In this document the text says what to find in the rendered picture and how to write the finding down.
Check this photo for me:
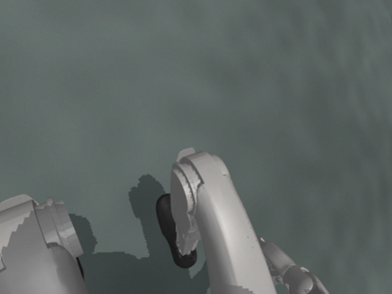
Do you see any right robot arm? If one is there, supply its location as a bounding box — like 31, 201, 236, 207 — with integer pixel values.
282, 265, 329, 294

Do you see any right robot hand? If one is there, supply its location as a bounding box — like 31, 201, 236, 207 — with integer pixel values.
256, 235, 296, 286

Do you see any right robot foot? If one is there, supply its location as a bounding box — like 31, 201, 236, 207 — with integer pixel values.
156, 194, 197, 268

